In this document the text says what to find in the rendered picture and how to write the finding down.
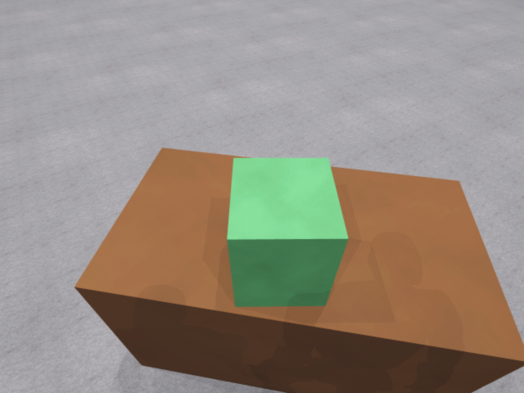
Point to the carton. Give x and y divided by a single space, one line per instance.
286 232

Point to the pedestal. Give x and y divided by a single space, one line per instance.
415 307

